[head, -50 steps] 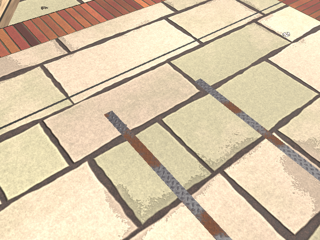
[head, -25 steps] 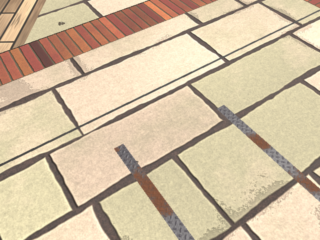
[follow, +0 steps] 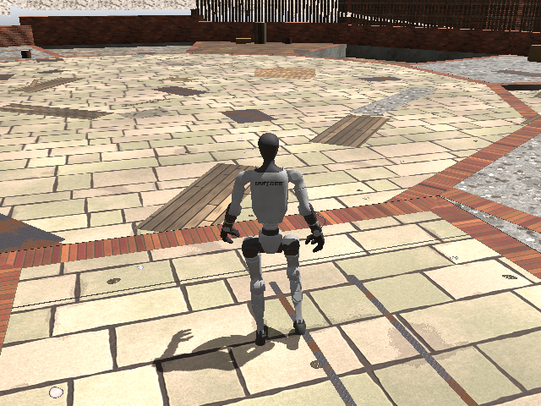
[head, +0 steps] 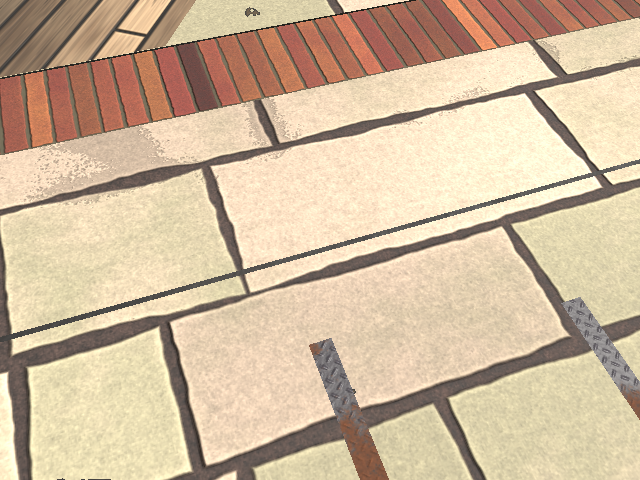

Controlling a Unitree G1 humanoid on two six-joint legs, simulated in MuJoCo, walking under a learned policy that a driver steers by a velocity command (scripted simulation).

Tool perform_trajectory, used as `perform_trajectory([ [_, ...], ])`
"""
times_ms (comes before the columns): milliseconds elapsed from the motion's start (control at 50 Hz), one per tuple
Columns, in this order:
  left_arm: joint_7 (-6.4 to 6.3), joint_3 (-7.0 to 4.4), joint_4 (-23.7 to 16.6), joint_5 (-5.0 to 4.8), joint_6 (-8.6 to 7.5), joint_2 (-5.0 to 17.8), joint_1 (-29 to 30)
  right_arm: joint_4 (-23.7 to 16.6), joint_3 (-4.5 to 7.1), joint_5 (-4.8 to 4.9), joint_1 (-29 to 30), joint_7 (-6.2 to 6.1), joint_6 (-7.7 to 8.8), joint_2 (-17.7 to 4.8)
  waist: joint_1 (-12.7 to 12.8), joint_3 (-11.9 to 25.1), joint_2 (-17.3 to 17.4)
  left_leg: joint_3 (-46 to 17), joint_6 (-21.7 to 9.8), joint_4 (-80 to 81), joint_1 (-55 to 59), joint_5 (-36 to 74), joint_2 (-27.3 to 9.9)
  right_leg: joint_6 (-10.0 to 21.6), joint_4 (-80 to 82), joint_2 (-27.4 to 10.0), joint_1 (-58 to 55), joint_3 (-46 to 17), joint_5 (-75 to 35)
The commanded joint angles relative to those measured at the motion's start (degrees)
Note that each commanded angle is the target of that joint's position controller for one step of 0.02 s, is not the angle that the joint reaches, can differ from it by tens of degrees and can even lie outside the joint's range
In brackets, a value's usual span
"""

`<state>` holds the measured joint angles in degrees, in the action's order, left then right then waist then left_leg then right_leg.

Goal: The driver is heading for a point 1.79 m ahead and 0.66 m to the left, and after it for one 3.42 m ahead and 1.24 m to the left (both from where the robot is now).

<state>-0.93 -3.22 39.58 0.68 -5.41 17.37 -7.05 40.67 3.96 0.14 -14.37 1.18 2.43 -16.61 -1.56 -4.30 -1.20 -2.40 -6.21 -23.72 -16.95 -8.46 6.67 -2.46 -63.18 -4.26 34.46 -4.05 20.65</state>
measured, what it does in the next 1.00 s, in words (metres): walks ahead, turning left: right foot, then left foot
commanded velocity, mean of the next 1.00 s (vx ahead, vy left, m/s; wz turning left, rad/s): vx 0.06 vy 0.00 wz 0.58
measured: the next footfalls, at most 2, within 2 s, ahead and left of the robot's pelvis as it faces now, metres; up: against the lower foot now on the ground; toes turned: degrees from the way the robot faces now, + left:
right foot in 0.24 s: +0.28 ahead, -0.12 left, +0.00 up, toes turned +15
left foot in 0.66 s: +0.13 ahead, +0.10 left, +0.00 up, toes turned +26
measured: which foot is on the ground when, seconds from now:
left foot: down 0.00-0.26, up 0.28-0.64, down 0.66-1.00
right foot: up 0.00-0.22, down 0.24-0.66, up 0.68-1.00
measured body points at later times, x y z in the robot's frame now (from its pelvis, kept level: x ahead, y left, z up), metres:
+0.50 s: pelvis +0.14 -0.04 +0.00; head +0.19 -0.03 +0.44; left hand +0.21 +0.27 -0.10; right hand +0.37 -0.27 -0.10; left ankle +0.09 +0.09 -0.68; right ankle +0.24 -0.13 -0.74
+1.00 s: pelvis +0.14 +0.00 +0.00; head +0.15 +0.05 +0.45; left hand +0.12 +0.33 -0.11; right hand +0.43 -0.14 -0.07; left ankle +0.10 +0.09 -0.74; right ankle +0.24 -0.12 -0.69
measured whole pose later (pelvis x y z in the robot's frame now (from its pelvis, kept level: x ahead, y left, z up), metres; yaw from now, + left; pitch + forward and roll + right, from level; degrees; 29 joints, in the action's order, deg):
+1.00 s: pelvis +0.14 +0.00 +0.00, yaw +36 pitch +2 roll -2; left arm -1.1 -4.9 41.8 -0.2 0.5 17.5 -5.0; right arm 33.4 3.6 0.1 -11.7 -1.9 -2.3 -17.4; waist -0.6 -1.7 -0.9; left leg -9.0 -2.8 -28.2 -17.3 -12.5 4.0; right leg -4.8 -47.7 1.2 26.6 -4.1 19.9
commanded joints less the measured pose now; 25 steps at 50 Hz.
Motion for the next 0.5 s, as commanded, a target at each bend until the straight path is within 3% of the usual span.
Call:
perform_trajectory([
  [20, -0.65, -0.85, -2.2, 0.49, 1.0, 3.4, -4.1, -4.3, 2.8, 0.38, 2.2, -1.54, 0.12, -10.0, 3.0, 9.0, 3.3, -9.9, -9.4, 4.5, 2.7, 41.0, -13.1, -2.2, 8.8, 1.8, -2.4, 1.7, -6.7],
  [80, -0.17, -0.37, -2.8, 0.04, 1.17, 2.9, 0.6, -4.1, 2.81, 1.26, 1.5, -2.75, -1.8, -9.7, 1.0, 11.1, 6.2, -9.2, -5.6, 2.1, 2.2, 33.7, -10.4, -2.7, 20.0, 4.6, -6.5, 1.8, -17.3],
  [140, 0.57, -0.55, -3.8, -0.46, 1.21, 3.8, 4.7, -4.0, 2.76, 1.11, 0.3, -3.28, -3.11, -9.5, -0.6, 11.0, 7.4, -14.0, -4.3, -0.6, 4.8, 25.4, -11.3, -2.4, 27.2, 6.2, -7.2, 0.4, -18.5],
  [180, 0.89, -1.23, -4.0, -0.32, 0.86, 5.3, 4.6, -4.6, 2.66, 0.94, 0.7, -3.4, -3.5, -9.0, -0.1, 10.7, 8.1, -18.9, -3.7, -3.7, 7.5, 21.3, -12.1, -1.3, 31.4, 6.7, -7.8, -1.2, -15.6],
  [220, 0.96, -1.83, -3.5, -0.13, 0.05, 5.9, 1.6, -5.7, 2.41, 1.03, 3.4, -3.48, -3.44, -8.3, 2.5, 10.0, 9.3, -21.4, -1.9, -7.9, 7.9, 16.9, -10.7, 0.8, 38.9, 6.0, -12.8, -1.1, -19.7],
  [240, 0.6, -2.29, -3.4, 0.59, -0.38, 7.6, -0.6, -6.7, 1.82, 0.64, 3.6, -3.37, -3.17, -6.5, 3.3, 12.3, 7.3, -20.0, 0.2, -13.6, 5.1, 11.3, -7.9, 3.3, 41.2, 1.0, -20.9, -3.7, -29.4],
  [260, -0.16, -2.81, -4.0, 1.69, -0.13, 11.0, -2.5, -7.6, 0.8, -0.56, 0.4, -3.27, -2.77, -3.2, 1.7, 16.7, -3.3, -13.3, 3.5, -26.8, -3.8, -11.4, -2.0, 8.9, 38.4, -11.2, -33.5, -13.9, -51.9],
  [280, -0.14, -3.01, -2.4, 2.27, 1.14, 10.9, -5.0, -7.8, 0.78, 0.53, -6.5, -3.0, -2.87, -4.6, -1.0, 21.5, -17.7, -8.0, 6.4, -38.3, -15.2, -34.6, 2.1, 20.2, 39.8, -22.8, -41.9, -31.3, -53.5],
  [300, -0.07, -2.32, -3.7, 0.49, 1.73, 7.4, -3.2, -5.6, 2.21, 0.55, -8.1, -2.8, -3.26, -10.1, -0.3, 19.5, -10.5, -8.3, 8.6, -46.0, -17.7, -31.6, -2.3, 20.4, 40.6, -21.7, -38.9, -30.9, -43.2],
  [320, -0.31, -1.59, -4.5, 0.34, 2.32, 4.8, -2.1, -5.5, 3.03, 0.96, -3.6, -2.88, -4.17, -12.0, 1.3, 15.6, -6.0, -6.6, 9.9, -49.7, -19.1, -27.0, -3.9, 17.5, 40.2, -17.4, -35.4, -22.5, -36.7],
  [340, -0.38, -1.21, -4.8, 0.4, 2.99, 4.1, -0.1, -5.4, 3.11, 1.16, -1.8, -3.14, -5.26, -11.2, 1.0, 12.8, -3.4, -5.4, 10.7, -50.0, -19.0, -23.8, -5.0, 15.6, 41.5, -14.0, -30.9, -17.0, -31.0],
  [360, -0.57, -1.22, -4.9, 0.21, 3.5, 4.5, 1.7, -6.2, 3.07, 1.03, -0.5, -3.32, -5.97, -10.5, 0.8, 10.4, -3.8, -4.8, 11.1, -49.1, -18.7, -20.9, -6.3, 15.1, 43.0, -12.6, -27.0, -14.1, -26.1],
  [400, -0.93, -1.57, -4.5, 0.87, 4.2, 5.6, 2.7, -6.9, 2.18, 1.31, -0.4, -3.05, -6.44, -6.9, 0.4, 8.1, -6.3, -1.1, 11.3, -44.2, -14.7, -17.5, -6.5, 14.3, 45.8, -8.7, -21.5, -6.9, -23.6],
  [500, -1.18, -2.56, -3.6, 0.37, 4.93, 7.3, 2.6, -9.0, 1.25, 0.74, 2.8, -2.33, -5.84, -5.0, 2.2, 11.8, -7.8, 1.5, 10.4, -30.4, -9.4, -14.7, -9.2, 16.3, 45.9, -11.6, -24.5, -1.7, -26.9],
])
